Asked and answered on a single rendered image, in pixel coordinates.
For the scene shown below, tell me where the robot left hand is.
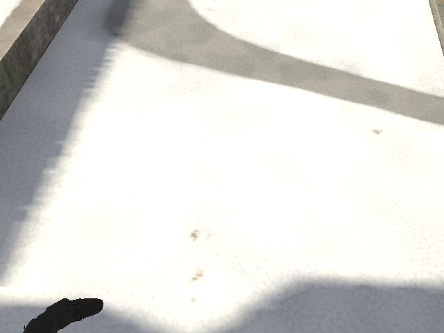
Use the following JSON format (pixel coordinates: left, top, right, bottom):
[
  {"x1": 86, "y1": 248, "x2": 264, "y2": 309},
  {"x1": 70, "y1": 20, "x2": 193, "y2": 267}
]
[{"x1": 23, "y1": 298, "x2": 103, "y2": 333}]

